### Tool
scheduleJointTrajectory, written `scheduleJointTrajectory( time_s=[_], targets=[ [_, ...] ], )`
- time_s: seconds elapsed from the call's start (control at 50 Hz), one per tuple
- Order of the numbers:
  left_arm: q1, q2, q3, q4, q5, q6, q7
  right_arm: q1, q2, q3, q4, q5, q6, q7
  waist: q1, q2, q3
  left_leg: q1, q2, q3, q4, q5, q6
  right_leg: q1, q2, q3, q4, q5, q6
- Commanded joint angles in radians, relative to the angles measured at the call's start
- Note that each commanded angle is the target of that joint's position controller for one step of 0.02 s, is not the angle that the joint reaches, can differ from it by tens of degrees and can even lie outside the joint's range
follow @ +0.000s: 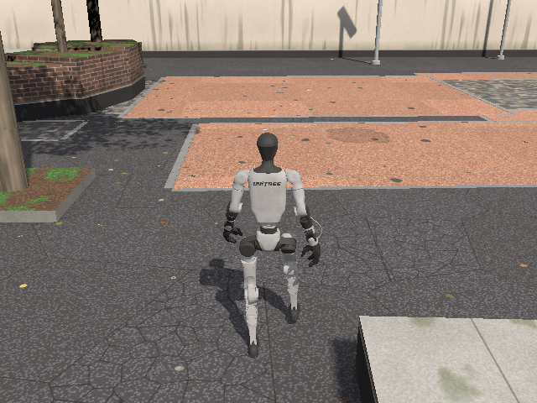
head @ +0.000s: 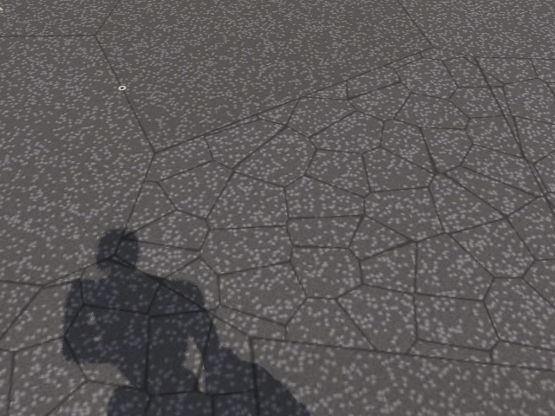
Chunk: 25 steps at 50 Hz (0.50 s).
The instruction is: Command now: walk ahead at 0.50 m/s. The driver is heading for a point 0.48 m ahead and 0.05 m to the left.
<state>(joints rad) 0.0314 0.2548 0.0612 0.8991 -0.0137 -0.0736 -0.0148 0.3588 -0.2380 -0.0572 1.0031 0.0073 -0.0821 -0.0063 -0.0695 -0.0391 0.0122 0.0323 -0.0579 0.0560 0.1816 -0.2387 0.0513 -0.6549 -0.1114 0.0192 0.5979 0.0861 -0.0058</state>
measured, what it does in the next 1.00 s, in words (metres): walks ahead: right foot, then left foot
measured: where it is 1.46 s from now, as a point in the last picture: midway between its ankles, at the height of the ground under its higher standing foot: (276, 413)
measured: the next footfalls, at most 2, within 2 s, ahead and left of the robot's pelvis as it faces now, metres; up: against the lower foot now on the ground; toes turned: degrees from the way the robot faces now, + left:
right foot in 0.14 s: +0.27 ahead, -0.14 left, +0.00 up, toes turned -3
left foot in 0.64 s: +0.54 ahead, +0.11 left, +0.00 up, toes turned +11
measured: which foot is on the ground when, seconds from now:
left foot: down 0.00-0.14, up 0.16-0.62, down 0.64-1.00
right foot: up 0.00-0.12, down 0.14-0.66, up 0.68-0.98, down 1.00-1.00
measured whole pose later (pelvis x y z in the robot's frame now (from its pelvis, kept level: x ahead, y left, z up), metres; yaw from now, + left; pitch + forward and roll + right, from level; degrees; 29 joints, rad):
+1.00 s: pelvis +0.45 +0.01 -0.01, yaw +10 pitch +0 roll +2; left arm 0.15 0.25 0.05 1.01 0.01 0.02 0.04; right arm 0.12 -0.20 -0.03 0.94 -0.01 -0.02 -0.01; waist 0.01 -0.03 0.02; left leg -0.32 -0.07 0.06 0.45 -0.14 0.06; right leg -0.32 -0.09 0.02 0.57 -0.25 0.02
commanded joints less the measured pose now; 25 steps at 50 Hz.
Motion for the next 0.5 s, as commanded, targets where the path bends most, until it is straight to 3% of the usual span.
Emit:
scheduleJointTrajectory(
  time_s=[0.02, 0.08, 0.1, 0.12, 0.14, 0.16, 0.18, 0.2, 0.22, 0.24, 0.28, 0.34, 0.44, 0.5],
  targets=[
    [-0.153, 0.054, 0.0, -0.093, -0.006, -0.02, -0.02, 0.055, -0.169, -0.036, -0.01, 0.006, 0.006, -0.008, -0.012, 0.097, 0.091, 0.007, 0.294, -0.113, -0.027, 0.273, 0.138, -0.03, 0.025, -0.021, -0.064, -0.025, -0.015],
    [-0.108, 0.093, 0.01, -0.094, -0.008, -0.027, -0.033, 0.034, -0.187, -0.046, -0.008, 0.01, 0.019, -0.012, 0.038, 0.127, 0.056, 0.081, 0.326, -0.116, 0.067, 0.478, 0.112, 0.06, 0.055, -0.036, -0.1, -0.138, -0.056],
    [-0.032, 0.12, 0.023, -0.074, -0.006, -0.028, -0.032, 0.011, -0.196, -0.048, -0.014, 0.011, 0.024, -0.013, 0.085, 0.143, 0.005, 0.079, 0.313, -0.099, 0.155, 0.654, 0.098, 0.18, 0.09, -0.066, -0.107, -0.16, -0.075],
    [0.129, 0.158, 0.047, -0.022, -0.003, -0.028, -0.027, -0.004, -0.178, -0.041, -0.019, 0.008, 0.03, -0.013, 0.164, 0.129, -0.087, 0.035, 0.264, -0.063, 0.335, 0.758, 0.072, 0.392, 0.117, -0.086, -0.121, -0.134, -0.105],
    [0.317, 0.224, 0.067, 0.024, 0.011, -0.027, -0.018, 0.004, -0.15, -0.026, -0.041, -0.006, 0.032, -0.015, 0.223, 0.049, -0.233, -0.167, 0.21, -0.027, 0.625, 0.547, 0.04, 0.712, -0.024, 0.073, -0.075, -0.113, -0.163],
    [0.402, 0.3, 0.084, 0.051, 0.012, -0.021, -0.019, 0.131, -0.016, 0.012, -0.047, -0.01, 0.01, -0.001, 0.16, -0.217, -0.376, -0.58, 0.015, -0.027, 1.0, -0.087, -0.034, 1.07, -0.263, 0.559, -0.17, -0.322, -0.329],
    [0.391, 0.208, 0.054, 0.047, 0.003, -0.021, -0.018, 0.072, -0.088, -0.001, -0.039, 0.01, -0.017, 0.003, 0.19, -0.176, -0.39, -0.701, 0.022, -0.174, 1.133, -0.33, -0.018, 1.075, -0.27, 0.702, -0.288, -0.431, -0.316],
    [0.3, 0.165, 0.041, 0.031, 0.001, -0.026, -0.013, -0.019, -0.151, -0.019, -0.067, 0.043, -0.032, 0.005, 0.182, -0.134, -0.234, -0.781, 0.075, -0.177, 1.171, -0.275, 0.0, 0.95, -0.247, 0.546, -0.3, -0.414, -0.265],
    [0.22, 0.136, 0.031, 0.011, 0.009, -0.031, -0.01, -0.074, -0.156, -0.02, -0.077, 0.05, -0.035, -0.001, 0.156, -0.051, -0.148, -0.757, 0.132, -0.152, 1.133, -0.181, 0.007, 0.798, -0.214, 0.41, -0.324, -0.332, -0.234],
    [0.167, 0.103, 0.022, 0.008, 0.019, -0.037, -0.011, -0.1, -0.148, -0.027, -0.077, 0.038, -0.029, -0.009, 0.129, -0.015, -0.078, -0.716, 0.165, -0.145, 1.065, -0.115, 0.005, 0.661, -0.182, 0.312, -0.359, -0.259, -0.215],
    [0.137, 0.067, 0.011, 0.018, 0.034, -0.047, -0.013, -0.057, -0.112, -0.033, -0.061, 0.03, 0.003, -0.01, 0.077, -0.05, -0.047, -0.605, 0.2, -0.163, 0.993, -0.052, 0.006, 0.529, -0.14, 0.192, -0.417, -0.203, -0.191],
    [0.162, 0.102, 0.02, 0.04, 0.033, -0.054, 0.0, -0.08, -0.08, -0.033, -0.075, 0.029, 0.033, -0.01, 0.062, -0.033, 0.004, -0.646, 0.212, -0.171, 0.909, 0.017, -0.009, 0.478, -0.142, 0.09, -0.482, -0.154, -0.199],
    [0.186, 0.124, 0.025, 0.048, 0.03, -0.046, 0.026, -0.196, -0.072, -0.034, -0.123, 0.017, 0.029, 0.009, 0.082, -0.005, 0.036, -0.718, 0.187, -0.152, 0.657, 0.282, -0.025, 0.534, -0.115, -0.072, -0.505, -0.065, -0.162],
    [0.235, 0.122, 0.018, 0.071, 0.021, -0.031, 0.035, -0.318, -0.03, -0.012, -0.174, -0.003, 0.023, 0.024, 0.117, 0.014, 0.077, -0.633, 0.149, -0.055, 0.485, 0.353, -0.023, 0.517, -0.092, -0.156, -0.465, 0.167, -0.149]
  ],
)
